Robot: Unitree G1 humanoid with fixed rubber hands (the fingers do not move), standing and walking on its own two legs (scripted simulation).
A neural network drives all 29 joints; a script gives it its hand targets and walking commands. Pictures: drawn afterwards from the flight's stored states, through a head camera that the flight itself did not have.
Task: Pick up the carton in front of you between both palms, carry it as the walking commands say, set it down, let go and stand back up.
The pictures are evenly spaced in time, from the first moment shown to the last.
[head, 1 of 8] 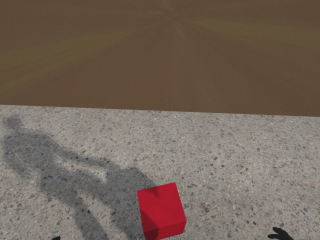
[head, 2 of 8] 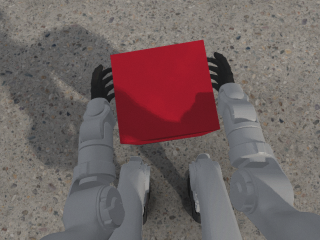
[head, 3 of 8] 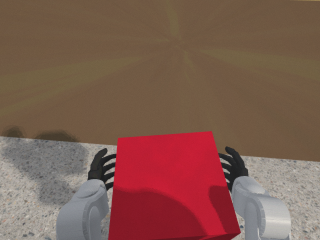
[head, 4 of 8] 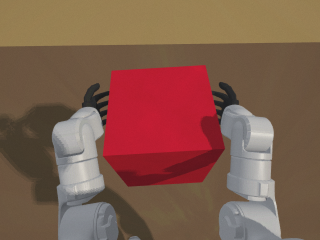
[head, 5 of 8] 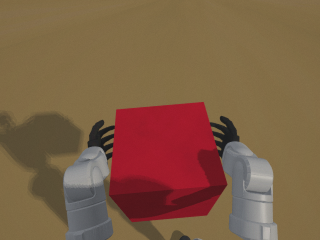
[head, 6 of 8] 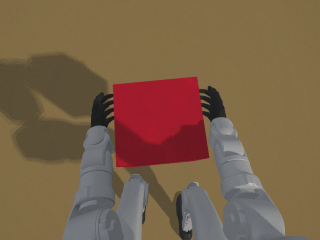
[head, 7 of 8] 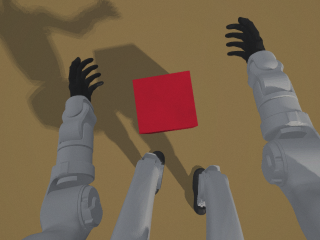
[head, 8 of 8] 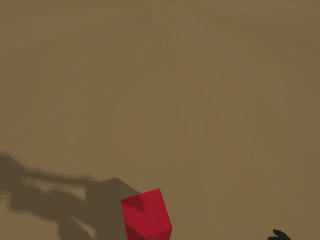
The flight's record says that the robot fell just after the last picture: no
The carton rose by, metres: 1.25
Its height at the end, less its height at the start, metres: +0.53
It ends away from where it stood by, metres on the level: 4.97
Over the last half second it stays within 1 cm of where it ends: yes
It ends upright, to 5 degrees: yes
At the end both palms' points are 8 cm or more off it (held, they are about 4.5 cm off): yes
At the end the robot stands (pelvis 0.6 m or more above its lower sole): yes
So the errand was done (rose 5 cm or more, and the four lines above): yes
